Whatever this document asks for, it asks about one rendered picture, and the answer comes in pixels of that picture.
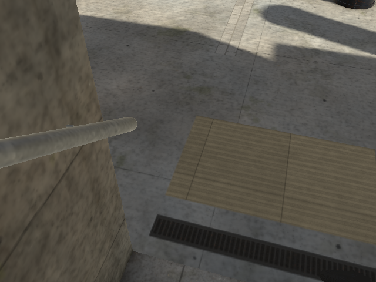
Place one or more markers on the right robot hand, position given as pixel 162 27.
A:
pixel 343 276

